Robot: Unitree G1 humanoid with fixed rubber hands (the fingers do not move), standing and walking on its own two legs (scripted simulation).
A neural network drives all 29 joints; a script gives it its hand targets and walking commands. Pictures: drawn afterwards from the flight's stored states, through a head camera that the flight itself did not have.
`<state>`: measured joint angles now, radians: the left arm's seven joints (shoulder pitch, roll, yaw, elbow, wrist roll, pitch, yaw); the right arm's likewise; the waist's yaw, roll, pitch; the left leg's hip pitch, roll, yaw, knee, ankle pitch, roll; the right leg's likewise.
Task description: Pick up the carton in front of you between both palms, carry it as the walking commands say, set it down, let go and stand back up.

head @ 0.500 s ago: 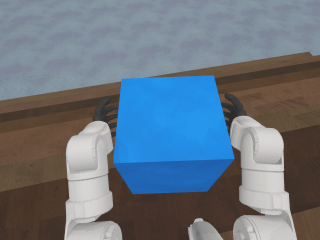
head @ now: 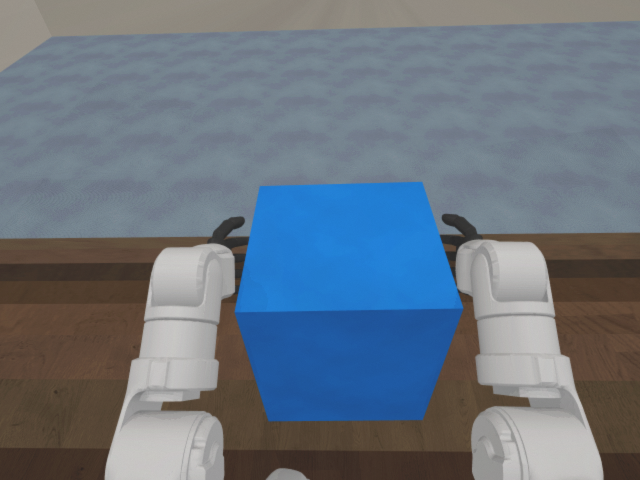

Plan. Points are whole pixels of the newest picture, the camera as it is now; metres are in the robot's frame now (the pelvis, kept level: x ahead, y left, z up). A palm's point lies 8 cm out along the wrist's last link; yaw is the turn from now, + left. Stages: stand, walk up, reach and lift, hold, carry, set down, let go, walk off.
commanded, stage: carry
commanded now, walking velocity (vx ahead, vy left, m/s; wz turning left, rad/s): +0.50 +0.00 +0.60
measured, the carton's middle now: (342, 305) +0.35 +0.04 +0.05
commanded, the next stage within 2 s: none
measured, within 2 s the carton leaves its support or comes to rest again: neither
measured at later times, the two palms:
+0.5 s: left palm (312, 217) +0.68 +0.13 -0.09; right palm (451, 224) +0.68 -0.17 -0.10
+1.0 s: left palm (319, 190) +0.98 +0.15 -0.26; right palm (415, 186) +1.04 -0.14 -0.27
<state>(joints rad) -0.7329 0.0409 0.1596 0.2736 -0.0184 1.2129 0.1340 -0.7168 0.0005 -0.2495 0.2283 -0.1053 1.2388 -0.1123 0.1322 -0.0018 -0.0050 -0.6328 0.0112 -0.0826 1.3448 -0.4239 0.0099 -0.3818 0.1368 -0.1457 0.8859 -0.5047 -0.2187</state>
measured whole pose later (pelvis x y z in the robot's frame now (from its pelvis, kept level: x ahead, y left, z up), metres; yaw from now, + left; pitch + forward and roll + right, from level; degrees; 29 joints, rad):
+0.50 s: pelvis +0.34 -0.01 -0.16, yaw +8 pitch +3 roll +2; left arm -0.48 -0.10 0.28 0.07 0.12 1.06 0.08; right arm -0.60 -0.03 -0.10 0.23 0.06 1.06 -0.18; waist -0.19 0.04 0.03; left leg -0.36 -0.23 -0.02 0.81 -0.49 0.17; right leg -0.70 -0.01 0.14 1.14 -0.39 0.01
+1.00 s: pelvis +0.68 -0.07 -0.34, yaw +8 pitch +3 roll +1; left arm -0.56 0.01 0.11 0.25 -0.05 1.05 0.16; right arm -0.48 0.05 -0.21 0.13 -0.09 1.07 -0.13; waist 0.13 0.01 -0.02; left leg -0.77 0.00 -0.09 1.17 -0.12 0.02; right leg -0.41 0.14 0.03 0.89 -0.52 -0.13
